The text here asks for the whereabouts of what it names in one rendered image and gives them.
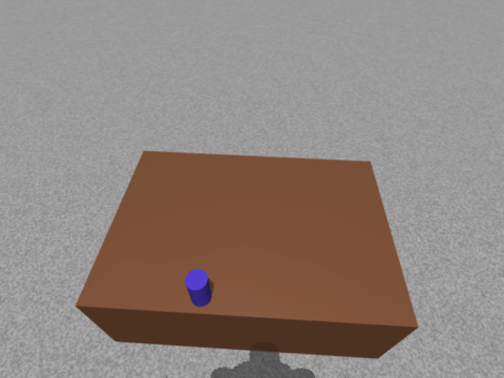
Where can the can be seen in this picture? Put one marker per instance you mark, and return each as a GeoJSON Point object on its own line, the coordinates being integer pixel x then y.
{"type": "Point", "coordinates": [198, 287]}

